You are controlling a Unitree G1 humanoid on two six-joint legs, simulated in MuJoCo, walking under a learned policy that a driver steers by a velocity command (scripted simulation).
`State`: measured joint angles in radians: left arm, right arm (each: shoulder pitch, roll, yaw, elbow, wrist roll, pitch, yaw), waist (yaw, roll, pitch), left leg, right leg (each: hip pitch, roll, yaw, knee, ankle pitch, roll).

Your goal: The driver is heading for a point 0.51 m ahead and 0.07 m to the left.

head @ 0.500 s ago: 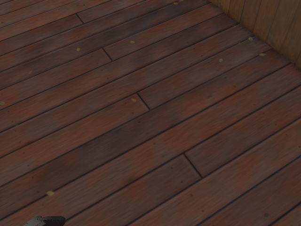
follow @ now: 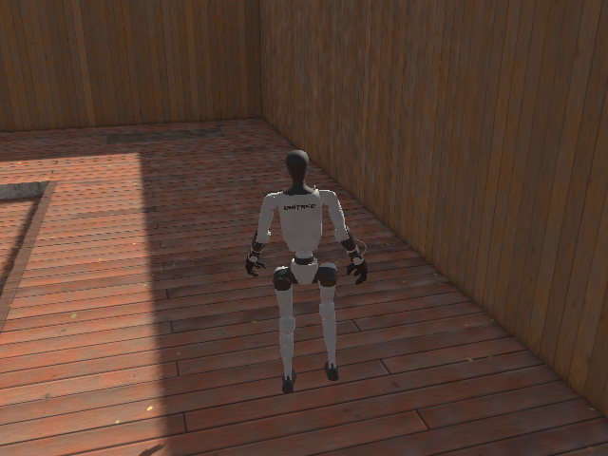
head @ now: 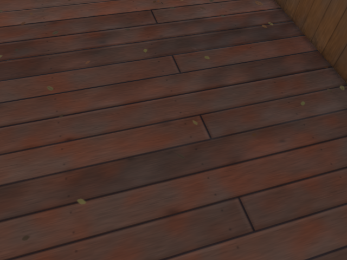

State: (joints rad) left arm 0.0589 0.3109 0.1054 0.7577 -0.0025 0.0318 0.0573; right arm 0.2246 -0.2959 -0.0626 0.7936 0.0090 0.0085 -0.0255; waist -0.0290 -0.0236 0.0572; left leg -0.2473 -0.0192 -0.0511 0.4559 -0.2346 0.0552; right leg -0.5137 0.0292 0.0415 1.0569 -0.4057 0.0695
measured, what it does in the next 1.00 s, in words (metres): steps on the spot, turning left: right foot, then left foot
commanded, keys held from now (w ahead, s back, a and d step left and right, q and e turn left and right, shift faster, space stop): q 0.56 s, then no key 0.26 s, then e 0.18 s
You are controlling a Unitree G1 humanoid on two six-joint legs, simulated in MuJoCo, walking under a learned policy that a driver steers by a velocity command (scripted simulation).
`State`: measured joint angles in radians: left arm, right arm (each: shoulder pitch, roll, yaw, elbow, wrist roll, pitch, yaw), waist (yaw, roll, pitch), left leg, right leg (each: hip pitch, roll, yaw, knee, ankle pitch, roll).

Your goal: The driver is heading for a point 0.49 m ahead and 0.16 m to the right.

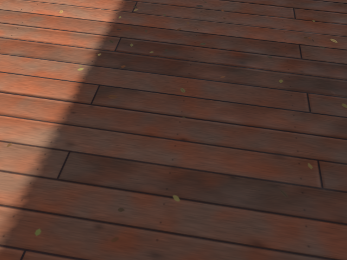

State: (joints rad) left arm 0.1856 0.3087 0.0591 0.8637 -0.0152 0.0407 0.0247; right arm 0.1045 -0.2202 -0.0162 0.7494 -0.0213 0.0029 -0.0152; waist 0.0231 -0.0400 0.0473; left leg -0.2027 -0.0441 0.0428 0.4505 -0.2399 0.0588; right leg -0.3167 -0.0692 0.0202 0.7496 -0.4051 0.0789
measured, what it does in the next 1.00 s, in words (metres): walks ahead, turning right: right foot, then left foot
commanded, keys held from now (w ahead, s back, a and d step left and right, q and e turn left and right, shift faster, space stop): w+e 0.74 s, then no key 0.26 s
